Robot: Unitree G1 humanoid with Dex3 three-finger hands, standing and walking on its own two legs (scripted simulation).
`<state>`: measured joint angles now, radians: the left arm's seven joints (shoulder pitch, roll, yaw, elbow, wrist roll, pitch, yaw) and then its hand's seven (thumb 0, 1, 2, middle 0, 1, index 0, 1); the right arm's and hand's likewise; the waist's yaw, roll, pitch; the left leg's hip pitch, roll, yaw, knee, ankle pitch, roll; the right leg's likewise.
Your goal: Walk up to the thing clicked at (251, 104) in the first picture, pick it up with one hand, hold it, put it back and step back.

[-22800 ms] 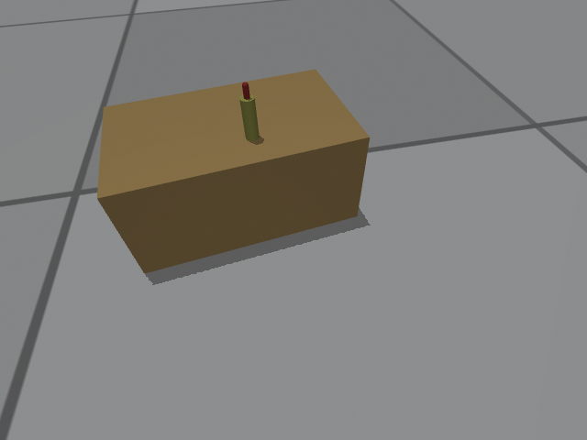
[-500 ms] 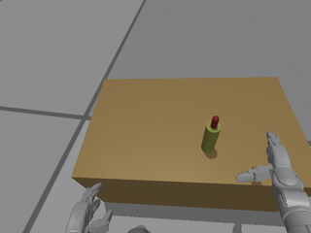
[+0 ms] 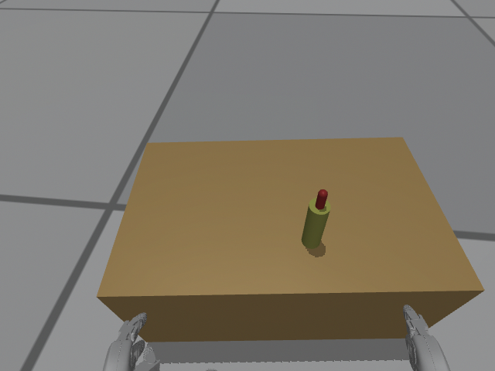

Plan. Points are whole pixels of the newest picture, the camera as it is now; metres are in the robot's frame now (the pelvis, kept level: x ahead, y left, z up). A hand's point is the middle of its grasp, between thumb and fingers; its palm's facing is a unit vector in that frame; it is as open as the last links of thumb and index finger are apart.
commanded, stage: home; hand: right
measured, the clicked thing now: (316, 218) +0.51 -0.14 -0.17
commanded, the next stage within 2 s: stand in 1.78 s
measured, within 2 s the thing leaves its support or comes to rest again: neither
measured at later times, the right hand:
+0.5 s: hand out of the picture +0.10 -0.24 -0.10, palm faces -0.02 +0.92 -0.38, open 17.4 cm
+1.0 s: hand out of the picture +0.08 -0.24 -0.10, palm faces -0.02 +0.92 -0.38, open 17.4 cm
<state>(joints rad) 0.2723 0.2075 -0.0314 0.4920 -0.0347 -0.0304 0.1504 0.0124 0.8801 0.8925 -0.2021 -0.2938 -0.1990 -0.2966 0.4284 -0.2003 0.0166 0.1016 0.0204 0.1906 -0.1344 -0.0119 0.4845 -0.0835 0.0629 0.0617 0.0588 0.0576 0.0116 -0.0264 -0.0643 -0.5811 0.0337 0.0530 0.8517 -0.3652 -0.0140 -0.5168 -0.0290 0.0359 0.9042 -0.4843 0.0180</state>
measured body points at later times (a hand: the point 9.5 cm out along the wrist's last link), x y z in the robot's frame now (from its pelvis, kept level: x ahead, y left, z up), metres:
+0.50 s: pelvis +0.00 +0.00 +0.02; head -0.01 +0.01 +0.47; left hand +0.11 +0.27 -0.10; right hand +0.10 -0.29 -0.07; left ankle +0.04 +0.13 -0.69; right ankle -0.01 -0.13 -0.69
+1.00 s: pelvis +0.01 +0.00 +0.05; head +0.01 +0.03 +0.50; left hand +0.08 +0.29 -0.10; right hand +0.08 -0.29 -0.07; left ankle +0.04 +0.13 -0.69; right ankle -0.01 -0.13 -0.69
